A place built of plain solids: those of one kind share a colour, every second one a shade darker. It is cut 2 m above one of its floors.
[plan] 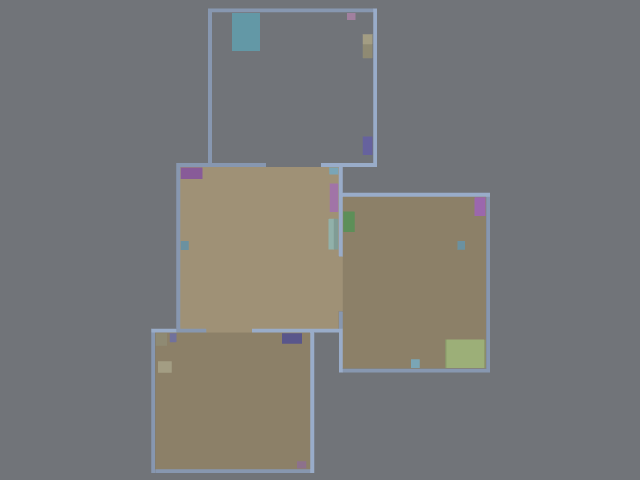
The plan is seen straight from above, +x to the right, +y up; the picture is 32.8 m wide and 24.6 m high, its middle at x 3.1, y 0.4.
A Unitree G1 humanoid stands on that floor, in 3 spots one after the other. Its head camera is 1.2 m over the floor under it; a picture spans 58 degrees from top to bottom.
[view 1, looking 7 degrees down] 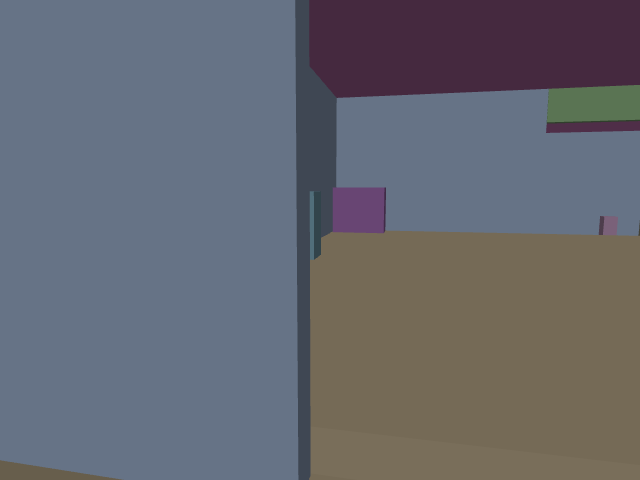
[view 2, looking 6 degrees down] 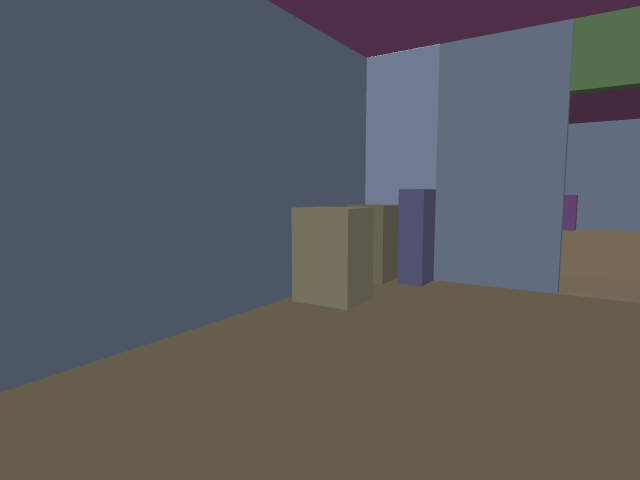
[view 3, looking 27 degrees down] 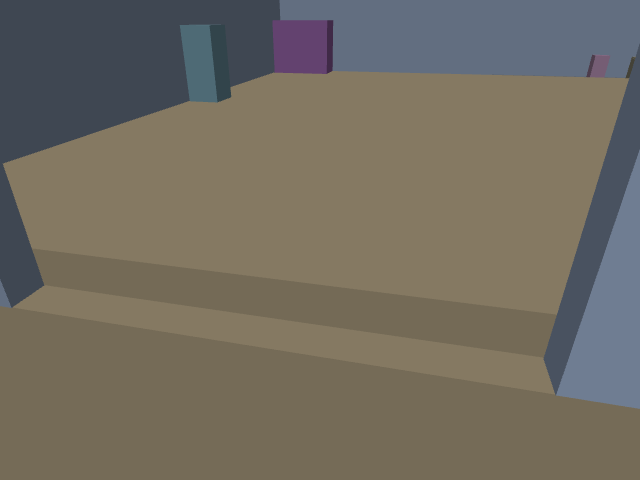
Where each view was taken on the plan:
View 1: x -2.34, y -5.79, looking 102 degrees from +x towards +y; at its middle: side_table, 6.26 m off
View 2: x -2.34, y -10.24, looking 123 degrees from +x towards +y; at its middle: carton_stack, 4.61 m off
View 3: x -0.95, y -5.64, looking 103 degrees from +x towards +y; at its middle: floor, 2.18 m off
